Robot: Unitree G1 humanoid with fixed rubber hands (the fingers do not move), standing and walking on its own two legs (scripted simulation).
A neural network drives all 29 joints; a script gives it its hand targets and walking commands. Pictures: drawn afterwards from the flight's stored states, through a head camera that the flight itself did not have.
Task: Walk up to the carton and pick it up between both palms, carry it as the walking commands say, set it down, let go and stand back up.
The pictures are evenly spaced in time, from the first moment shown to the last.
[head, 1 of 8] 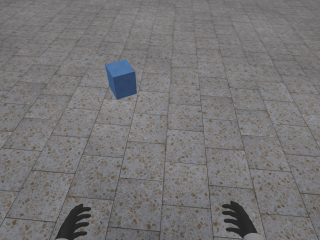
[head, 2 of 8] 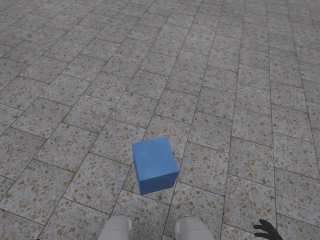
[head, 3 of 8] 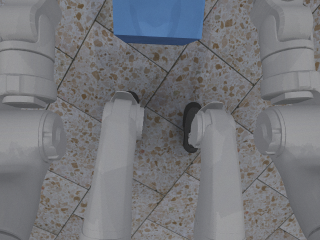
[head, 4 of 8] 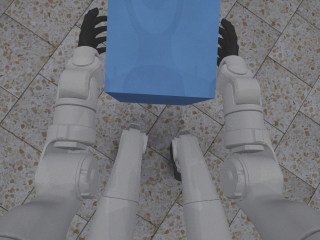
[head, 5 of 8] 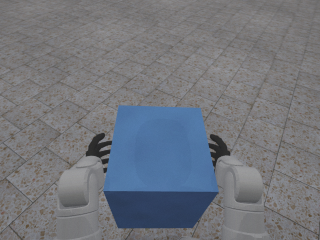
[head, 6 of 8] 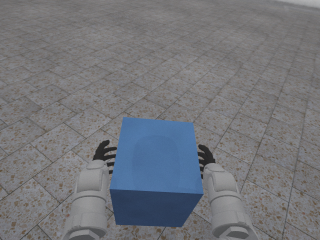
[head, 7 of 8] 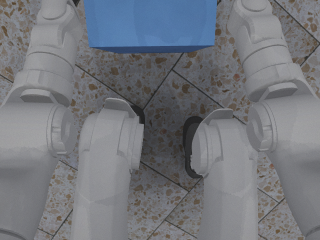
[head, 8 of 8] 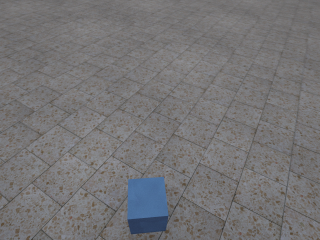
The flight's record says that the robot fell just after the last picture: no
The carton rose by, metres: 0.66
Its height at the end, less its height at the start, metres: +0.00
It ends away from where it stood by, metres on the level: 0.65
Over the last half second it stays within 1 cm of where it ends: yes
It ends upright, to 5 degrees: yes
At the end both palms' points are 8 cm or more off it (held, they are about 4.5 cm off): yes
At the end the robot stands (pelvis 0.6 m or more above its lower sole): yes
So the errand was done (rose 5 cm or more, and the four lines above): yes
